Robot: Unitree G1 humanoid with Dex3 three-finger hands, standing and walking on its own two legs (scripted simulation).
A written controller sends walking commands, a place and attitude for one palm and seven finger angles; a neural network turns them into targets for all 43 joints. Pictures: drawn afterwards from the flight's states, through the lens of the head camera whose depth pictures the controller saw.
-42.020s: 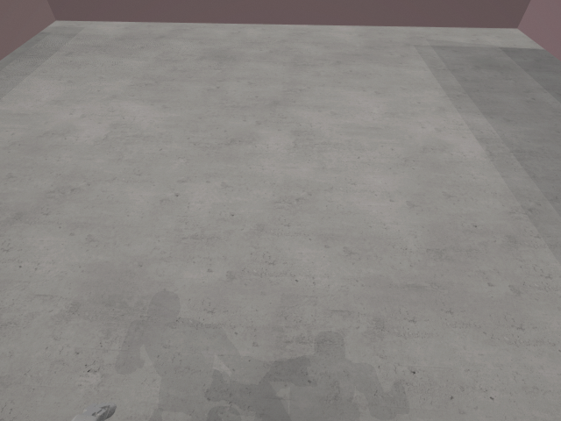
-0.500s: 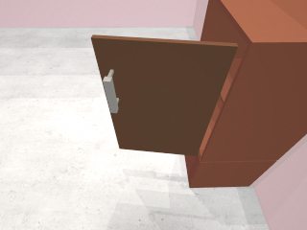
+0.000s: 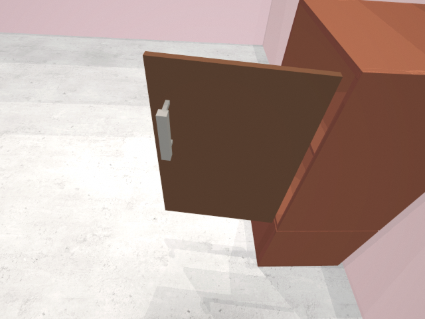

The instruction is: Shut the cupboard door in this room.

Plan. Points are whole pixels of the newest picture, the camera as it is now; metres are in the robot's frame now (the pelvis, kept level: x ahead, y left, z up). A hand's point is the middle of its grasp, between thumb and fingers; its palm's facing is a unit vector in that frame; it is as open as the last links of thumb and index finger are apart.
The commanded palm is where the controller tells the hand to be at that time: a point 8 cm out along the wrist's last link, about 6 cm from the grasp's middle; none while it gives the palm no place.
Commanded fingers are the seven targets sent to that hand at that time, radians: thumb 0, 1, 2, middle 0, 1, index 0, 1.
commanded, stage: shuffle to correct the standing spot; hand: left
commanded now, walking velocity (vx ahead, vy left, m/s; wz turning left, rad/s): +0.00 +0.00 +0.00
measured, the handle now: (166, 130) +0.51 +0.15 +0.06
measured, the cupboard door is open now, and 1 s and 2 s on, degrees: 82 82 82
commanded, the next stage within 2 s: come to a stop and stand still in 0.48 s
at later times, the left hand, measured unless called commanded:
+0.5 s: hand out of the picture -0.09 +0.15 -0.18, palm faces +0.02 -0.99 -0.12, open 7.4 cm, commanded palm none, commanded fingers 0.00 0.90 0.90 -0.20 -0.30 -0.20 -0.30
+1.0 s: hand out of the picture +0.06 +0.11 -0.17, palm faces -0.05 -0.98 -0.18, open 7.3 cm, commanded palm none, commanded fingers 0.00 0.90 0.90 -0.20 -0.30 -0.20 -0.30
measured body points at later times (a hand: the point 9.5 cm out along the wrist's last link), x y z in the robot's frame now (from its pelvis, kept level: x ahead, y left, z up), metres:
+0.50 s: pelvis +0.00 -0.01 +0.00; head +0.01 +0.02 +0.45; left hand -0.08 +0.20 -0.17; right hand +0.01 -0.24 -0.15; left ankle +0.07 +0.06 -0.73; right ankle -0.03 -0.14 -0.73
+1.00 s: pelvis +0.04 -0.06 +0.01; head +0.06 -0.05 +0.46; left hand +0.07 +0.16 -0.16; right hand +0.01 -0.26 -0.15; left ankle +0.07 +0.06 -0.73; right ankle +0.02 -0.17 -0.73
